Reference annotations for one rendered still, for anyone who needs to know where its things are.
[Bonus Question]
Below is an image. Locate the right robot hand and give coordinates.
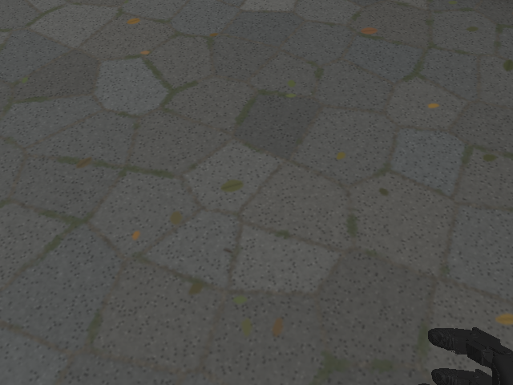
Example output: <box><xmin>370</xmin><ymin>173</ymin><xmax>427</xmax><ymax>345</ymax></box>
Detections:
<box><xmin>419</xmin><ymin>327</ymin><xmax>513</xmax><ymax>385</ymax></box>

